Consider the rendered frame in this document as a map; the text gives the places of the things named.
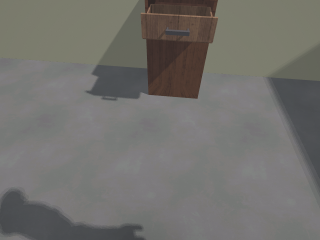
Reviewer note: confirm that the cabinet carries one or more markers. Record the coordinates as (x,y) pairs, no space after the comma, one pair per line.
(175,68)

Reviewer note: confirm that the handle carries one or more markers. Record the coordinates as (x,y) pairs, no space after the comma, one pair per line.
(177,32)

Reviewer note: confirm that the drawer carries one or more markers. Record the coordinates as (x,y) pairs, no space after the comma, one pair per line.
(198,19)

